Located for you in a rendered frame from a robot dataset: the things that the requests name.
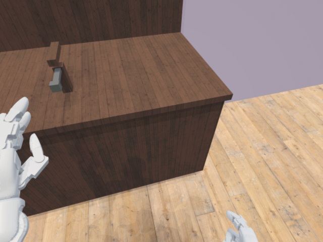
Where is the counter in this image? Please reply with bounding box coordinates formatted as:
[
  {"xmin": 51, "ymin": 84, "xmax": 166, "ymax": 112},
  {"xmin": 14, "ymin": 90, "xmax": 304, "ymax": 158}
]
[{"xmin": 0, "ymin": 0, "xmax": 233, "ymax": 217}]

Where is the robot left hand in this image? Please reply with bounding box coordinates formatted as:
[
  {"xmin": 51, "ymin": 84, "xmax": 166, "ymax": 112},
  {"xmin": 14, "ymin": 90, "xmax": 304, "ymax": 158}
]
[{"xmin": 0, "ymin": 97, "xmax": 48, "ymax": 200}]

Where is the left robot forearm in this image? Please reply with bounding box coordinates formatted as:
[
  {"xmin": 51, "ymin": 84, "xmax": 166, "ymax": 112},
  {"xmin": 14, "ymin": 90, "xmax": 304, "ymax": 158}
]
[{"xmin": 0, "ymin": 198, "xmax": 29, "ymax": 242}]

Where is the robot right hand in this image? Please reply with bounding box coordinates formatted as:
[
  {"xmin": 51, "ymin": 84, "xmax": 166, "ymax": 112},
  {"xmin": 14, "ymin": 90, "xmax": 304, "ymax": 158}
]
[{"xmin": 223, "ymin": 210, "xmax": 258, "ymax": 242}]

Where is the tap lever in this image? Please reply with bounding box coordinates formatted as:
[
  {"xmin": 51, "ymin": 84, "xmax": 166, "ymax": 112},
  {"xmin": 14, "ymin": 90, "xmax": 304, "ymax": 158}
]
[{"xmin": 49, "ymin": 68, "xmax": 62, "ymax": 93}]

